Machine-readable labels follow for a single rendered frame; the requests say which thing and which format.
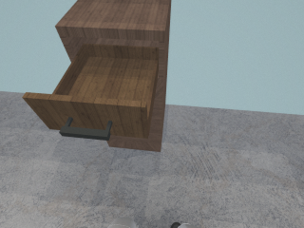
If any robot left thigh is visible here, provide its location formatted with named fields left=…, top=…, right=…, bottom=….
left=107, top=217, right=139, bottom=228

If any cabinet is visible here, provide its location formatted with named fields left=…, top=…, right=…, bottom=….
left=55, top=0, right=172, bottom=152

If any drawer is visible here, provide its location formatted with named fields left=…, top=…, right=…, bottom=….
left=22, top=43, right=160, bottom=139

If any handle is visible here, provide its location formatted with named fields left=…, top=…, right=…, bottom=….
left=59, top=117, right=113, bottom=141

